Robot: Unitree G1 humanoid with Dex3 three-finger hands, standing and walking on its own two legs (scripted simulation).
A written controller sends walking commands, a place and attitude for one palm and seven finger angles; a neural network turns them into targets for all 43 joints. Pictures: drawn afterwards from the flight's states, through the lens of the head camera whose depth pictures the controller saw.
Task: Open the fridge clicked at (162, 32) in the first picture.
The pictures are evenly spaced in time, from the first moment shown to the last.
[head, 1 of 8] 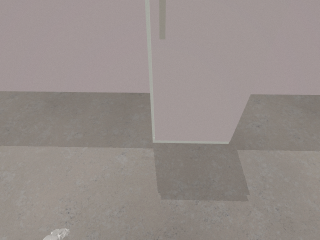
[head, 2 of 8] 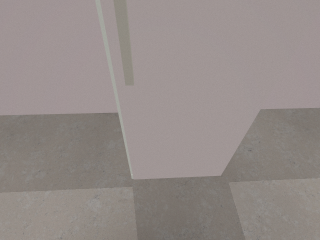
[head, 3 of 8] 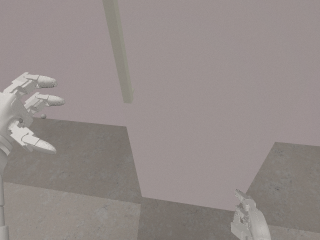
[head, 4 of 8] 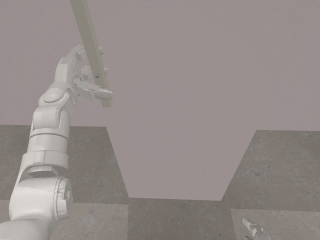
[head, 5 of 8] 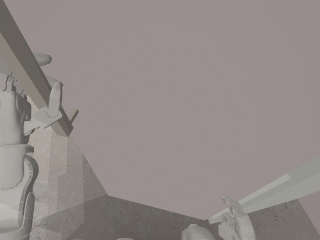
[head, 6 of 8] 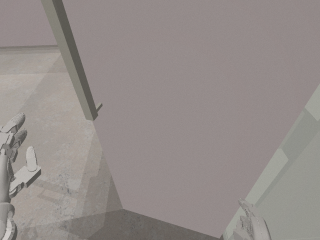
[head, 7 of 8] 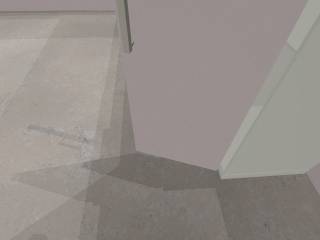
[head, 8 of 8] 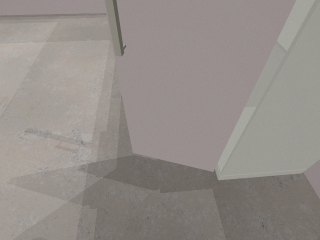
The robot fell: no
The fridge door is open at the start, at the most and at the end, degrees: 0 75 70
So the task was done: yes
